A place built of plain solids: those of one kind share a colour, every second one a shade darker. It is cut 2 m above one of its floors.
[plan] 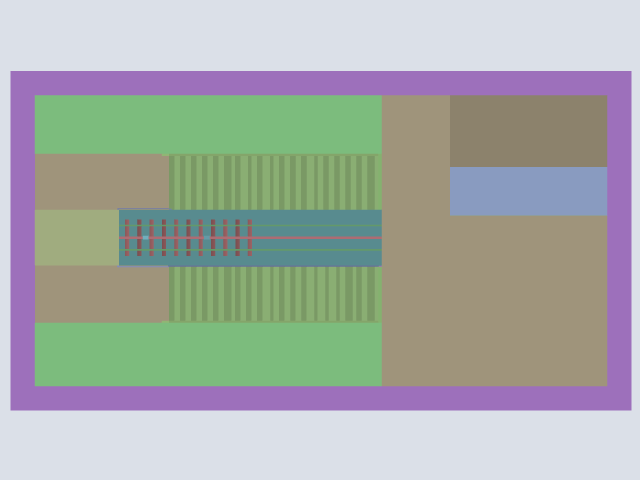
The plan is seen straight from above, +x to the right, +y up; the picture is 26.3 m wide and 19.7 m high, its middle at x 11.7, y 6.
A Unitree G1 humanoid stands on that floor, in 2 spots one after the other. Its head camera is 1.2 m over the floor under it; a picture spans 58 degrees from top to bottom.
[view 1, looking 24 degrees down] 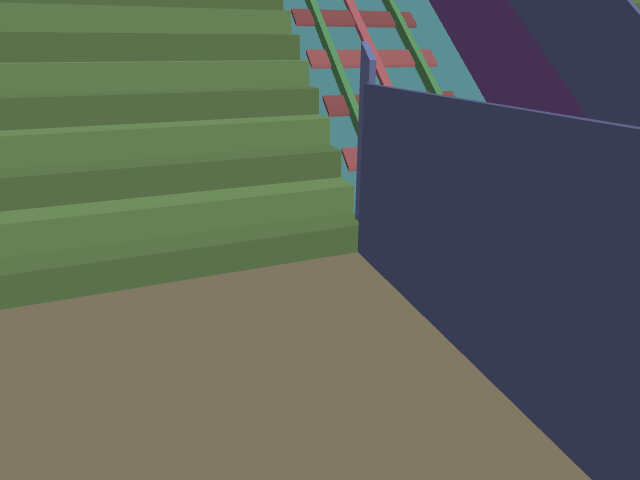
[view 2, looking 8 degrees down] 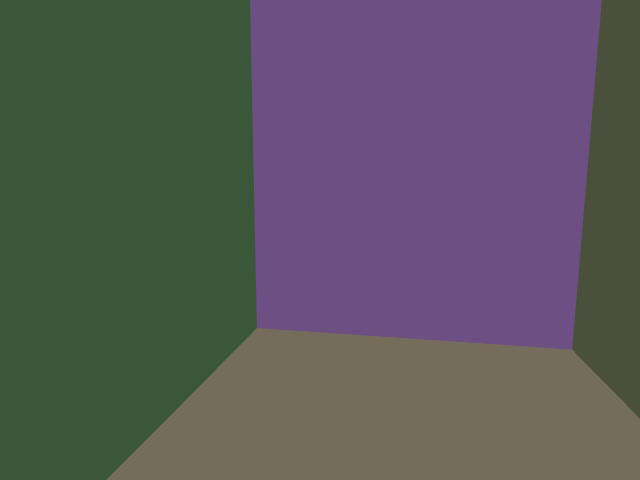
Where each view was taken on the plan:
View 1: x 3.23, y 8.39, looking -20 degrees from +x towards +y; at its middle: step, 2.65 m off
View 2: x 3.23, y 3.75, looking -169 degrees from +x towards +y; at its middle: wall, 3.32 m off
